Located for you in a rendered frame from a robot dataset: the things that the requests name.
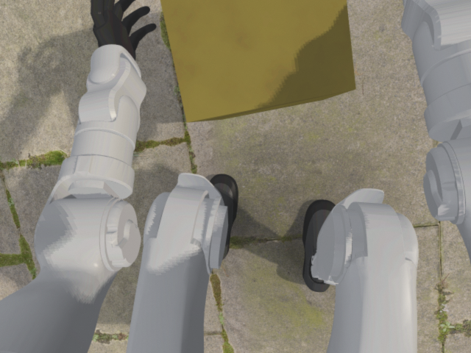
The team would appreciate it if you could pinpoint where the right robot upper arm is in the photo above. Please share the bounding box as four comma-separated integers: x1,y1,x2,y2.
423,137,471,265

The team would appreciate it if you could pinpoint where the left robot forearm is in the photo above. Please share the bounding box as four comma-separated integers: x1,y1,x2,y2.
34,44,146,264

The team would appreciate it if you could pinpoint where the robot left foot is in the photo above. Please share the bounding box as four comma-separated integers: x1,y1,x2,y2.
210,174,238,260

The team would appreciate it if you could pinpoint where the left robot upper arm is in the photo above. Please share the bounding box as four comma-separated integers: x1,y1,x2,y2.
0,197,141,353

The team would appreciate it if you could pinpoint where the left robot shin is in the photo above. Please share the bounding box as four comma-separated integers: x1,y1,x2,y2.
144,173,224,244

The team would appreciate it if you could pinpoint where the left robot hand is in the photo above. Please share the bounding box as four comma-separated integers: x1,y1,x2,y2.
91,0,156,60

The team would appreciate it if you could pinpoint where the right robot forearm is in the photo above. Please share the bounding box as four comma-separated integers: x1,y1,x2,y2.
401,0,471,142

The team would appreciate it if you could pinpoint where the carton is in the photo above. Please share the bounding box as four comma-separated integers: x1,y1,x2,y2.
160,0,356,123

